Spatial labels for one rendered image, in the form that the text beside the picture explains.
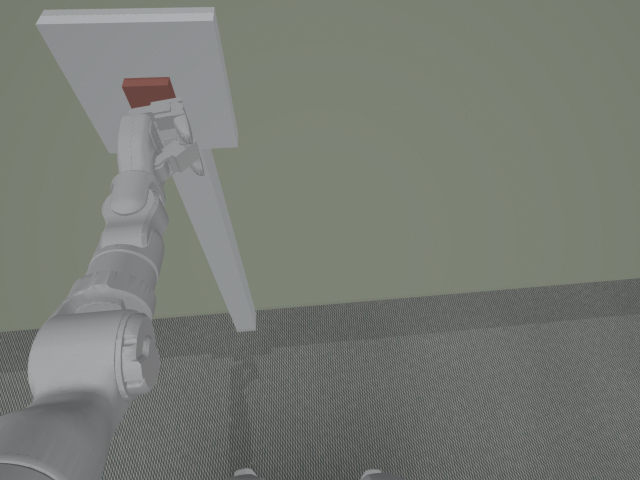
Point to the button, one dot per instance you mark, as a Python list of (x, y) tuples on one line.
[(141, 91)]

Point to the panel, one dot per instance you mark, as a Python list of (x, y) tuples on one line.
[(97, 48)]

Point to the robot left shin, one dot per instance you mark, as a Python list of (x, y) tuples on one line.
[(244, 471)]

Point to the left robot forearm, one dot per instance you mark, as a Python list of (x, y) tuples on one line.
[(125, 267)]

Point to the robot left hand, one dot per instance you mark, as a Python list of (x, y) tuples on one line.
[(139, 146)]

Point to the robot left upper arm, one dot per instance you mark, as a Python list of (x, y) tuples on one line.
[(86, 370)]

